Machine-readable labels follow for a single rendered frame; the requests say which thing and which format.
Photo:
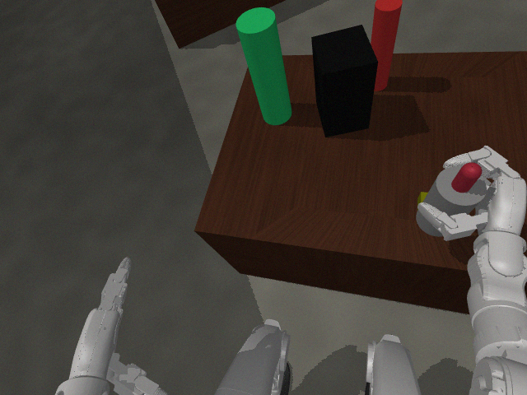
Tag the left robot hand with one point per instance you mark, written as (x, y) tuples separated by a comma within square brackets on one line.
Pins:
[(95, 353)]

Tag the left robot arm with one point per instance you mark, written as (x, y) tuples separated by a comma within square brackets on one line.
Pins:
[(84, 385)]

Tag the right robot arm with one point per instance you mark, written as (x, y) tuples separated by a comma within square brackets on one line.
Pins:
[(498, 313)]

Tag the right robot hand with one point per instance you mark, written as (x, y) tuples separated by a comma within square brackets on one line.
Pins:
[(503, 207)]

